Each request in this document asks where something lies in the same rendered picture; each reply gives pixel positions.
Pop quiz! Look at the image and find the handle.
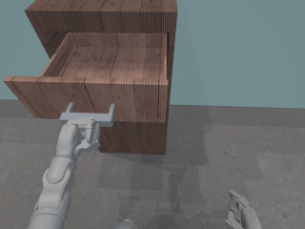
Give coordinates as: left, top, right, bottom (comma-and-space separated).
59, 102, 115, 127

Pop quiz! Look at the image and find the drawer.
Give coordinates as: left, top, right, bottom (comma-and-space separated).
3, 32, 168, 123

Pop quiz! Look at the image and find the left robot forearm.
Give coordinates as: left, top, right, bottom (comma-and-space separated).
27, 156, 77, 229

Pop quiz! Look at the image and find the robot left hand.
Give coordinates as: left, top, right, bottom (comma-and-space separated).
55, 116, 100, 162

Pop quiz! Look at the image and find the robot right hand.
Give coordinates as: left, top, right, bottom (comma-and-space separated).
225, 190, 262, 229

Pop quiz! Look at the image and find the cabinet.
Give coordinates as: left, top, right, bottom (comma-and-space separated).
24, 0, 177, 156

